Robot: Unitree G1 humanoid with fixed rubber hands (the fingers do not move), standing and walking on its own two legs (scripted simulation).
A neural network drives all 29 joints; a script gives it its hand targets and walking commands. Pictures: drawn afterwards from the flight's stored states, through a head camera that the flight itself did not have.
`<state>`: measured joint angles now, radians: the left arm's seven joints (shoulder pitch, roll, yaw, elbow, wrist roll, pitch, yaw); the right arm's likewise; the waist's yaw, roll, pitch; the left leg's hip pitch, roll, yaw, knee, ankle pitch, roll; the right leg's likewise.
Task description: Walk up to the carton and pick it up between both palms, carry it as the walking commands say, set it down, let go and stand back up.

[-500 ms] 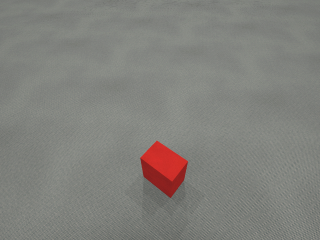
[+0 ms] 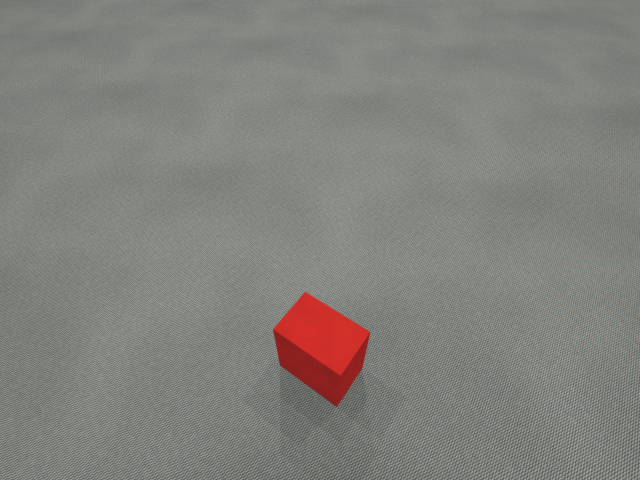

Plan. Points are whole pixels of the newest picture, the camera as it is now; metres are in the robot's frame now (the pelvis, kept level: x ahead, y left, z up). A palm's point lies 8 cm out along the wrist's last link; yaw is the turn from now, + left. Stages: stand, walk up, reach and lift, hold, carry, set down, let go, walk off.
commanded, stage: walk up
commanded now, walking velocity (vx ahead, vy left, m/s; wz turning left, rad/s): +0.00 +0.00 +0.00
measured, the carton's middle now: (321, 350) +0.56 +0.02 -0.65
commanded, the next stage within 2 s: none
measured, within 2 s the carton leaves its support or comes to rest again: neither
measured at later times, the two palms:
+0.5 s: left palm out of the picture -0.02 +0.19 -0.15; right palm out of the picture -0.02 -0.24 -0.15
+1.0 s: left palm out of the picture +0.10 +0.39 -0.13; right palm out of the picture +0.09 -0.17 -0.13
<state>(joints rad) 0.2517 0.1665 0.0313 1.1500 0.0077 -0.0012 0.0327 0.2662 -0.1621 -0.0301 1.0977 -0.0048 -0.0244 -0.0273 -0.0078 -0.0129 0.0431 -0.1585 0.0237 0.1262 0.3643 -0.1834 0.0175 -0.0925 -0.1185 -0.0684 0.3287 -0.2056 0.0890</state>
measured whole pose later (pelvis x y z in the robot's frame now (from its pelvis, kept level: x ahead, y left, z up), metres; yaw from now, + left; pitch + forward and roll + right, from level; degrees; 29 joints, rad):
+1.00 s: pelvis +0.05 +0.09 -0.01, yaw -16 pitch +3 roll +0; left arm 0.32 0.30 0.14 1.04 0.03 0.04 0.07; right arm 0.19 -0.22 -0.04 0.84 -0.05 0.01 0.00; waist 0.04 -0.01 0.04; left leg -0.33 0.07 0.11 0.55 -0.28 -0.02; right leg -0.53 -0.08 0.09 1.06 -0.55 0.02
